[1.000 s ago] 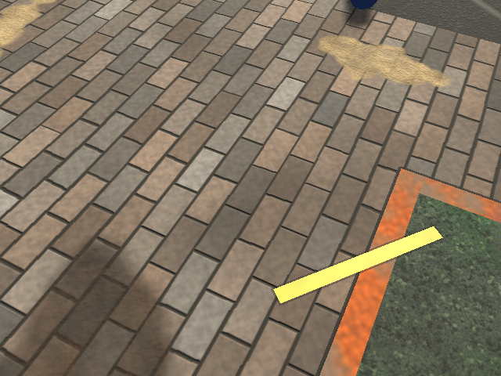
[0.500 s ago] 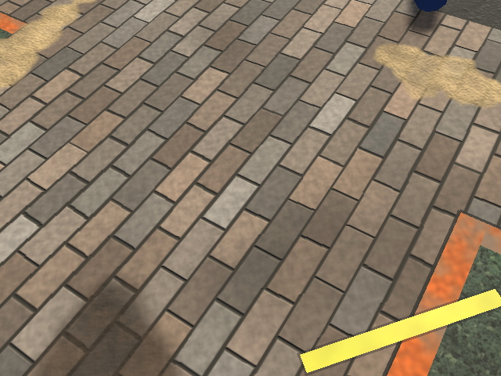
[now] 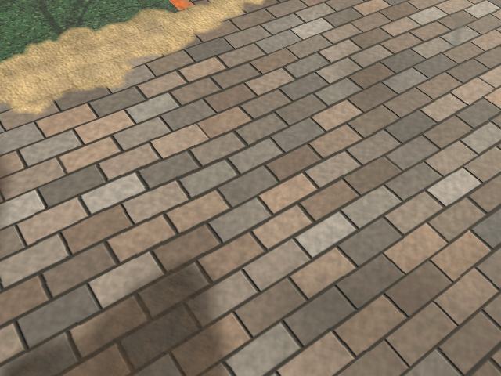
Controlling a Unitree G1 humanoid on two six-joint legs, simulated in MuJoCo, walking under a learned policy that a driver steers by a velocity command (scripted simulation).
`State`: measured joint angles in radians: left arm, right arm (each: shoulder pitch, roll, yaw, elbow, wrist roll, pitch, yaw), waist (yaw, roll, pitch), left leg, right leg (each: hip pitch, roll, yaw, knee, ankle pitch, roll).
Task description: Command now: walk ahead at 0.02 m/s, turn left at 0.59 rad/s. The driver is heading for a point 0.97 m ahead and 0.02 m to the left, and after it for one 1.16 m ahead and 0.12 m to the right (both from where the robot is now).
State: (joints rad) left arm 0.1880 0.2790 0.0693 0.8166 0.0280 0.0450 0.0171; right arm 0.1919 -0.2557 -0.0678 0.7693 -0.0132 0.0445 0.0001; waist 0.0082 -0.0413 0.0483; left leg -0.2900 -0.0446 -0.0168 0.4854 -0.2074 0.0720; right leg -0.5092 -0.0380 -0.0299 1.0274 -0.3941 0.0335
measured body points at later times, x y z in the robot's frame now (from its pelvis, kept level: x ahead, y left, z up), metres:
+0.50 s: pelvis +0.04 -0.02 +0.01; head +0.05 -0.04 +0.46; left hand +0.02 +0.27 -0.10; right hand +0.23 -0.25 -0.11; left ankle +0.03 +0.12 -0.67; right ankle +0.01 -0.12 -0.74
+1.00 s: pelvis +0.23 +0.11 +0.01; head +0.24 +0.13 +0.46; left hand +0.23 +0.38 -0.13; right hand +0.35 -0.13 -0.12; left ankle +0.18 +0.16 -0.74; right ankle +0.32 -0.02 -0.67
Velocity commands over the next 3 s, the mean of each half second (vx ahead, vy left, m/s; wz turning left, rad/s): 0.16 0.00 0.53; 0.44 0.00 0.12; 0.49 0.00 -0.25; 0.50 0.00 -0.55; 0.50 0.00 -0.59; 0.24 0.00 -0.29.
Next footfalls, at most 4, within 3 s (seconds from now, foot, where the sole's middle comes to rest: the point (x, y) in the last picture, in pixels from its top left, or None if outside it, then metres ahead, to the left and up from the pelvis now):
0.32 right None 0.05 -0.12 -0.78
0.76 left None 0.22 0.18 -0.78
1.28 right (203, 331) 0.58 0.11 -0.78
1.80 left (143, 240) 0.86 0.31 -0.78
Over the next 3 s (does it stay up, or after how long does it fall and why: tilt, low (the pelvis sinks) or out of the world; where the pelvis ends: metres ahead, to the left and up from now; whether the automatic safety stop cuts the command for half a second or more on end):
stays up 1.21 0.03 0.00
